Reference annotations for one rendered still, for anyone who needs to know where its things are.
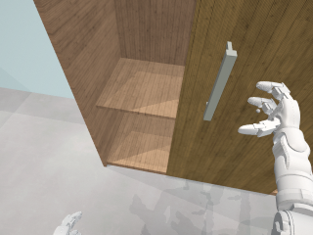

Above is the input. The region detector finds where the right robot forearm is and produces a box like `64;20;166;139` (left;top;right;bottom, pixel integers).
272;127;313;217

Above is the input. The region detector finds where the robot left hand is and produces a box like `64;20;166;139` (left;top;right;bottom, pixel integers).
52;211;82;235

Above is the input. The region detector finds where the right robot upper arm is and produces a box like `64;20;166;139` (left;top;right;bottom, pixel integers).
271;210;313;235

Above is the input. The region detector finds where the handle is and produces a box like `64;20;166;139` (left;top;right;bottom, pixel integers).
203;41;238;121

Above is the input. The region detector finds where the robot right hand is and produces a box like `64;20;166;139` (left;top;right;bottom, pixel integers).
238;81;300;137

